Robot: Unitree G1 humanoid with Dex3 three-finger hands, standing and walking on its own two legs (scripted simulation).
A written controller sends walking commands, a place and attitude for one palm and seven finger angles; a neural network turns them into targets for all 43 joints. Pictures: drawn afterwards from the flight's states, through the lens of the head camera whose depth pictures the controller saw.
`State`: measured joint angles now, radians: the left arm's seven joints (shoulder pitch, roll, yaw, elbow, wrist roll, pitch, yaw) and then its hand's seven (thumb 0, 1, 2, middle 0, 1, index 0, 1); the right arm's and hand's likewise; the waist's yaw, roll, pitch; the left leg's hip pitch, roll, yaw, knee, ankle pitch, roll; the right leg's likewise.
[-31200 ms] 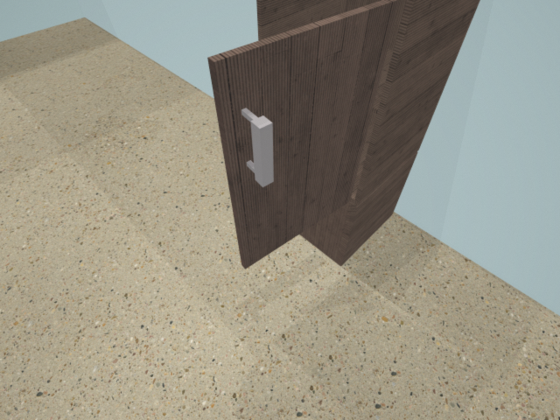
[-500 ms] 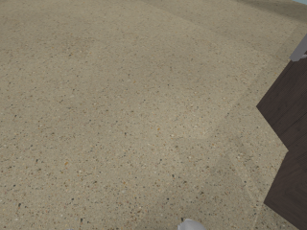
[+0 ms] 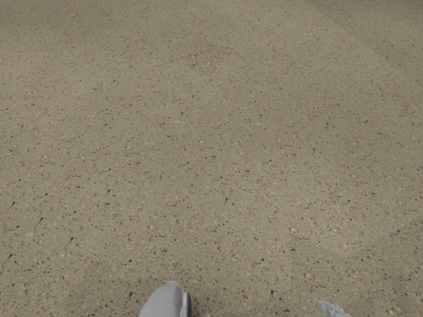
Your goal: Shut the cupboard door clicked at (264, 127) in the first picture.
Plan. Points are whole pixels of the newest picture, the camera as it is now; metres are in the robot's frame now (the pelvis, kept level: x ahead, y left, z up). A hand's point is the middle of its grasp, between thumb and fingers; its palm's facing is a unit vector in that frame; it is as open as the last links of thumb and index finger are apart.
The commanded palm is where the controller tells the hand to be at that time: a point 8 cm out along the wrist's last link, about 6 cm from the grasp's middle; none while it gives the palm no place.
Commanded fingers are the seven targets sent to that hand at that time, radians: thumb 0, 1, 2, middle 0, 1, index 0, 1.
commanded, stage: walk to a spot facing it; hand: left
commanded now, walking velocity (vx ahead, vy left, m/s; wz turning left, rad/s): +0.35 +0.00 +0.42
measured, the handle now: out of the picture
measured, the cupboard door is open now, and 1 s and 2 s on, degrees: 55 55 55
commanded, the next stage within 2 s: turn to face it in 0.26 s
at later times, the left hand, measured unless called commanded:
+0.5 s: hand (140, 221) +0.32 +0.20 -0.15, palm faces +0.06 -0.98 -0.20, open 7.4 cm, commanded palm none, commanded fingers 0.00 0.90 0.90 -0.20 -0.30 -0.20 -0.30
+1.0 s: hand (130, 199) +0.39 +0.25 -0.17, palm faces -0.08 -0.98 -0.19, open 7.4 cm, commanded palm none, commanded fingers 0.00 0.90 0.90 -0.20 -0.30 -0.20 -0.30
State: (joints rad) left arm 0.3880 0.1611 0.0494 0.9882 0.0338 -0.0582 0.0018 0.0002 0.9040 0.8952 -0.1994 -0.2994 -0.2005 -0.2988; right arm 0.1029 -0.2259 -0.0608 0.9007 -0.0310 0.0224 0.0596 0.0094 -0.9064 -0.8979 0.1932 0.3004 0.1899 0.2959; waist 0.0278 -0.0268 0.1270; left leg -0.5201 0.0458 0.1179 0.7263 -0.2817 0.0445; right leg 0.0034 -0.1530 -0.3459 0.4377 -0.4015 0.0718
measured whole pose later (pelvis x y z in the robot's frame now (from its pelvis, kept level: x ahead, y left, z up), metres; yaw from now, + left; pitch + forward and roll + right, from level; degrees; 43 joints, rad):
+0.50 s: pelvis +0.21 +0.01 +0.00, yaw +5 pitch -1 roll +1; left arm 0.13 0.20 0.05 0.89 0.03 -0.02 -0.01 0.00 0.91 0.90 -0.19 -0.30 -0.20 -0.30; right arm 0.37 -0.16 -0.03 1.05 -0.02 -0.03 -0.02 0.01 -0.91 -0.90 0.20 0.30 0.20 0.30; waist -0.03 -0.02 0.06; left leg -0.08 -0.03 0.06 0.46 -0.37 0.04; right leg -0.38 -0.05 -0.06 0.55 -0.10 0.01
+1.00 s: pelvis +0.29 +0.05 +0.01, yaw -10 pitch +0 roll -3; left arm 0.21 0.24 0.10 0.94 0.02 0.07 -0.02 0.00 0.91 0.90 -0.20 -0.30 -0.20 -0.30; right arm 0.18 -0.16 -0.02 0.90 -0.03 0.00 -0.03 0.00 -0.90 -0.90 0.20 0.30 0.20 0.30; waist 0.03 -0.02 0.07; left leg -0.23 0.09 0.13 0.51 -0.28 0.02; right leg -0.48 0.00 -0.03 1.03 -0.45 0.05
